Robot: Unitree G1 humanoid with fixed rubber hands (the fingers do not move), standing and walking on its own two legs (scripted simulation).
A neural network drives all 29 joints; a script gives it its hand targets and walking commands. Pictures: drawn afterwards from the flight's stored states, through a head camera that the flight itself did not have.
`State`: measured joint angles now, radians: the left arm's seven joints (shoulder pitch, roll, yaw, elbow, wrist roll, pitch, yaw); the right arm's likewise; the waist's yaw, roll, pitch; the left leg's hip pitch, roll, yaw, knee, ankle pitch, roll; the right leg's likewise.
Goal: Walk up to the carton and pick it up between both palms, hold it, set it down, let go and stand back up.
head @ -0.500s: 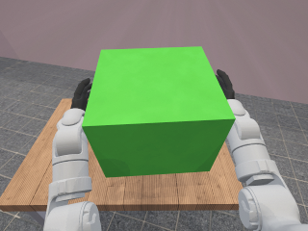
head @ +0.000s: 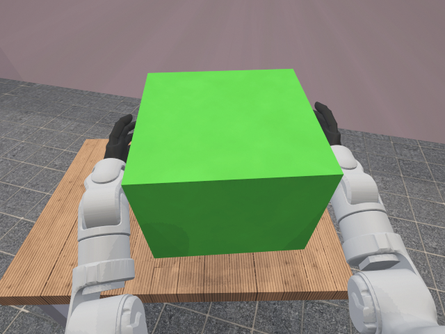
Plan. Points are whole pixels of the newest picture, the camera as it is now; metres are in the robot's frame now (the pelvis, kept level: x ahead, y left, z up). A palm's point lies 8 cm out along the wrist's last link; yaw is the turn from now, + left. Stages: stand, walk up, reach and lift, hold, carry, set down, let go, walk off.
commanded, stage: hold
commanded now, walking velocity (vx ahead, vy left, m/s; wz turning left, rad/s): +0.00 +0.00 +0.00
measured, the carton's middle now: (225, 160) +0.37 -0.01 +0.16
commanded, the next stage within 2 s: set down in 1.60 s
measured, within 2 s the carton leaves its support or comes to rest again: neither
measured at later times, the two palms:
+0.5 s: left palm (115, 160) +0.36 +0.18 +0.19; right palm (327, 146) +0.36 -0.19 +0.19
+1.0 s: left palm (115, 159) +0.36 +0.18 +0.19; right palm (326, 144) +0.36 -0.19 +0.19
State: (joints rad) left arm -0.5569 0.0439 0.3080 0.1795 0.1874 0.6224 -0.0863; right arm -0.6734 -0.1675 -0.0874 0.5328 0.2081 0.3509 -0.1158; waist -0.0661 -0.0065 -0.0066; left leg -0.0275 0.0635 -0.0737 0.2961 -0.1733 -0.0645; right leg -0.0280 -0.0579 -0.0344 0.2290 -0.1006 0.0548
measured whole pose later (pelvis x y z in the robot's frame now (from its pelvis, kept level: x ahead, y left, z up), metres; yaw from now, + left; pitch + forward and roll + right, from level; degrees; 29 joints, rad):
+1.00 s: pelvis +0.00 +0.00 +0.00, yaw +0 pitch -6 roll -1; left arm -0.53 0.04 0.30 0.15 0.19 0.62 -0.09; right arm -0.65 -0.16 -0.08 0.50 0.22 0.35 -0.13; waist -0.07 -0.02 -0.02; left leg -0.02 0.06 -0.07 0.31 -0.19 -0.06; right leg -0.01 -0.06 -0.03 0.23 -0.11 0.06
